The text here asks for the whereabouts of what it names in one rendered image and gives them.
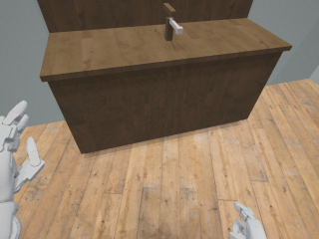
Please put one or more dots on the left robot forearm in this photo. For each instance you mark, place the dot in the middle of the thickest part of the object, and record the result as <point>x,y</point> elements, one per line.
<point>10,225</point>

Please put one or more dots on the robot left hand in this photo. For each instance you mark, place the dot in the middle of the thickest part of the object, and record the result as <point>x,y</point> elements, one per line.
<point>11,127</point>

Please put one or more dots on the tap lever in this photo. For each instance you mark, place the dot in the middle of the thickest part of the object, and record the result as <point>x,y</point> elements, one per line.
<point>178,29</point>

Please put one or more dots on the counter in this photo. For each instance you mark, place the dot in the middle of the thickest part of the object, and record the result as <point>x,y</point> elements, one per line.
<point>120,73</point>

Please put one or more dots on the robot right hand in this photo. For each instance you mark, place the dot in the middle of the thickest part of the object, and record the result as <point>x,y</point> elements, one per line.
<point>253,229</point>

